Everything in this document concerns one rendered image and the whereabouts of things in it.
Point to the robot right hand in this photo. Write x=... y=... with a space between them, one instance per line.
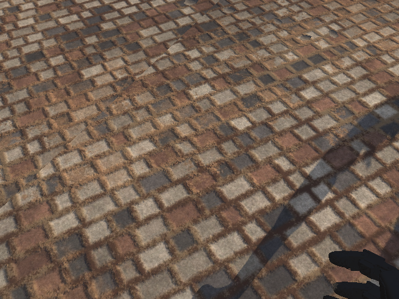
x=371 y=265

